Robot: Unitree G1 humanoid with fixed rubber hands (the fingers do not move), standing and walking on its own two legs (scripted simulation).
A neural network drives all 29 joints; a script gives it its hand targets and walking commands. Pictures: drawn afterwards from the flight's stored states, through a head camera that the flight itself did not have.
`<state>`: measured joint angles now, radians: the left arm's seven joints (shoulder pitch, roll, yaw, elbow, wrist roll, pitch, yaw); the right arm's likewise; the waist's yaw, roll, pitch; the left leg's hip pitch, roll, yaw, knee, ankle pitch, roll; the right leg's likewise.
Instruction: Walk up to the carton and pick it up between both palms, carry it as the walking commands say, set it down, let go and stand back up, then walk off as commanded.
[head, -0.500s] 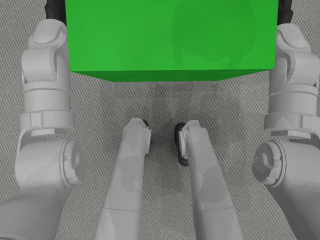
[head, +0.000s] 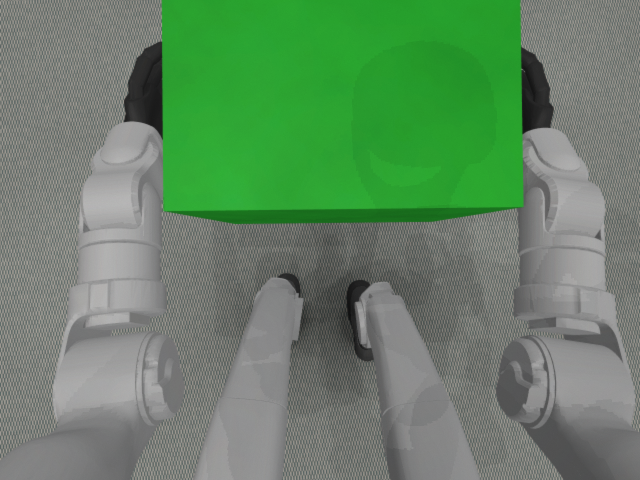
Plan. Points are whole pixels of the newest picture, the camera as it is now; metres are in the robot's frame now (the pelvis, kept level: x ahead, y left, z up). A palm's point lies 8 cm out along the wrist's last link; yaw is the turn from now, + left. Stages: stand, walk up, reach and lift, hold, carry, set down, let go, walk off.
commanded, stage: reach and lift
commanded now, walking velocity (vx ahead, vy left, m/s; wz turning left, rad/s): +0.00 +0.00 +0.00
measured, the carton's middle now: (336, 142) +0.45 +0.01 -0.11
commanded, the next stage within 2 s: none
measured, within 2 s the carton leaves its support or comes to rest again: neither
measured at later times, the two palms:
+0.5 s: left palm (90, 80) +0.44 +0.20 +0.06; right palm (635, 95) +0.44 -0.20 +0.07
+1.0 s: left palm (42, 94) +0.41 +0.20 +0.10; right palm out of the picture +0.42 -0.19 +0.11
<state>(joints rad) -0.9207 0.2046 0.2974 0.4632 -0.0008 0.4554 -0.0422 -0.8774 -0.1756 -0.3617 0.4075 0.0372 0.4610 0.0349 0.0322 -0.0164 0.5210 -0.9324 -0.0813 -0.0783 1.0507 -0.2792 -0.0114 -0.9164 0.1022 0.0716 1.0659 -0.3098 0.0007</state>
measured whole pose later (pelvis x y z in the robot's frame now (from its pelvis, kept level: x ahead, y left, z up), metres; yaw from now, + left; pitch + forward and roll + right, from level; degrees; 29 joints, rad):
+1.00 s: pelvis +0.15 +0.00 +0.10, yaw +1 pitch +3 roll +0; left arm -0.14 0.03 0.24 0.28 0.06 0.59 -0.12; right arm -0.12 0.01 -0.28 0.23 -0.07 0.60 0.11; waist 0.02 -0.02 -0.11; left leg -0.23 -0.05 -0.12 0.39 -0.22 0.01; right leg -0.20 0.07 0.10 0.38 -0.23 -0.04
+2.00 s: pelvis +0.13 +0.00 +0.10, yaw +0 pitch -4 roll +0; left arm -0.15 0.02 0.24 0.20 0.10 0.72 -0.11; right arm -0.15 -0.02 -0.27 0.19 -0.06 0.71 0.13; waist 0.00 -0.01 -0.03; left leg -0.08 -0.05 -0.10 0.33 -0.18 0.01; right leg -0.07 0.06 0.11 0.35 -0.21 -0.03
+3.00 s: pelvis +0.13 +0.00 +0.10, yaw +1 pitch -5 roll +0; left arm -0.11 0.03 0.22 0.15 0.07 0.72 -0.11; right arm -0.10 0.00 -0.25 0.13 -0.06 0.72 0.12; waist 0.00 -0.01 -0.01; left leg -0.07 -0.06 -0.11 0.33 -0.17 0.01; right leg -0.05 0.06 0.09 0.35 -0.20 -0.03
